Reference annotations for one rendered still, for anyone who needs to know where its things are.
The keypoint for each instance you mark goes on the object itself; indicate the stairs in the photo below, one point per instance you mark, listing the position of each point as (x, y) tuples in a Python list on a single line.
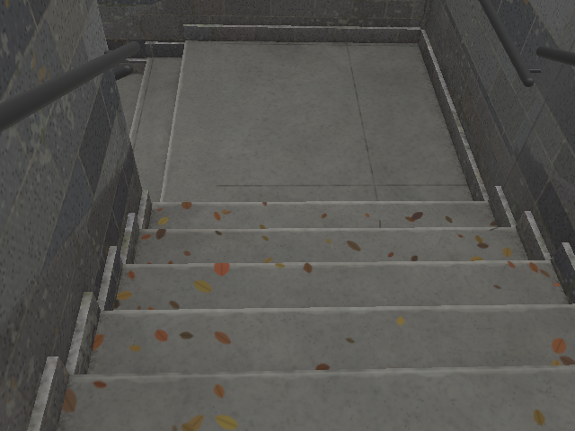
[(148, 102), (330, 316)]

